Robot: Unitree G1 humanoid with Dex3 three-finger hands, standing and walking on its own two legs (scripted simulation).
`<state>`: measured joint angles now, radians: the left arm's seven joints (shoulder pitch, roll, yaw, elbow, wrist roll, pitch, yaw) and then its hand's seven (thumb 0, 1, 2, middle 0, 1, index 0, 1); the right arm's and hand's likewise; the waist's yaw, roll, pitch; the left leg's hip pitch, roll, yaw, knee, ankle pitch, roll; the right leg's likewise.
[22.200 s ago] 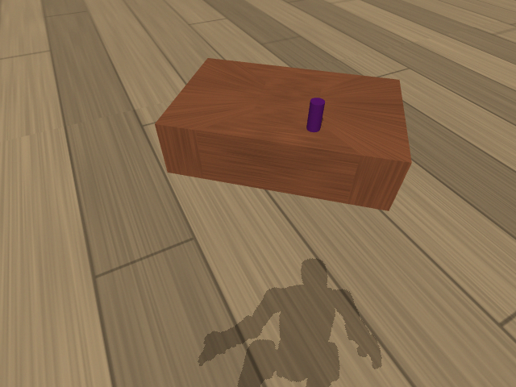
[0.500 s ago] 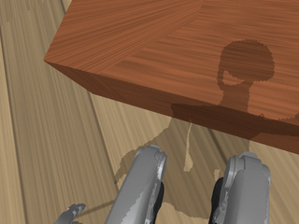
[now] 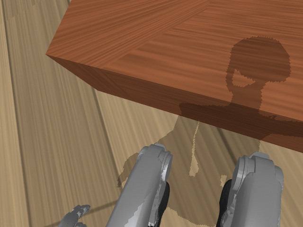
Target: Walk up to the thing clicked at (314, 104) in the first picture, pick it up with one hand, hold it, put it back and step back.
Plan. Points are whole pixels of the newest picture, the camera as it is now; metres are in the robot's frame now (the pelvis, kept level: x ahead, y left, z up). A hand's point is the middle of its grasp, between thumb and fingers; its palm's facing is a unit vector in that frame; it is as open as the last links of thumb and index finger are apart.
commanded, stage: open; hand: right
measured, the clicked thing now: out of the picture +0.51 -0.37 +0.01
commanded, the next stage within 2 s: withdraw in 0.34 s
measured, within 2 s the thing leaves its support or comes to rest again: neither
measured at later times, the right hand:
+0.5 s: hand out of the picture +0.51 -0.38 +0.02, palm faces +0.42 +0.91 -0.01, open 13.7 cm
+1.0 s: hand out of the picture +0.51 -0.47 +0.15, palm faces +0.49 +0.86 -0.11, open 16.9 cm
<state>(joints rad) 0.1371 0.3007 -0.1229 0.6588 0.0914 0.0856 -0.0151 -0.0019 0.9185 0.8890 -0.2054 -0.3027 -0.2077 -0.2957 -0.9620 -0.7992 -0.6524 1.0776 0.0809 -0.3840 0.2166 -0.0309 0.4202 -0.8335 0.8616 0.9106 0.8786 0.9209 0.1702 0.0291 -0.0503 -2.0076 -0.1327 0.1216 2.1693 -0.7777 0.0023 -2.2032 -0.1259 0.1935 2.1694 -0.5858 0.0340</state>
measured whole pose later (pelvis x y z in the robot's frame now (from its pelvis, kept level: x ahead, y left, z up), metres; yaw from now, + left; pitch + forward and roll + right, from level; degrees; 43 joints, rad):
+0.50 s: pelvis +0.00 +0.00 +0.00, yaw +0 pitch +34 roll +9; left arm 0.14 0.29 -0.15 0.63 0.08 0.09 -0.02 0.00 0.91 0.90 -0.21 -0.31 -0.20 -0.31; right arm -0.97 -0.80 -0.62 1.04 0.09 -0.37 0.20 -0.01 0.31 -0.29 0.48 0.39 0.48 0.39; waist 0.16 0.02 -0.06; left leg -2.01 -0.13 0.13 2.17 -0.77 0.00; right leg -2.21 -0.12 0.20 2.18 -0.58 0.03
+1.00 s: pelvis +0.01 -0.01 +0.07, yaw +0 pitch +35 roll +11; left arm 0.18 0.32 -0.15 0.64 0.03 0.09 0.00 0.00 0.89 0.89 -0.21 -0.30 -0.20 -0.30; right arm -1.13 -1.13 -0.65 1.22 0.01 -0.24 0.31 -0.01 0.41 -0.04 0.09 0.05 0.09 0.05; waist 0.20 -0.01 -0.07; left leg -1.82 -0.13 0.12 1.93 -0.75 0.00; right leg -2.02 -0.13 0.18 1.97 -0.59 0.02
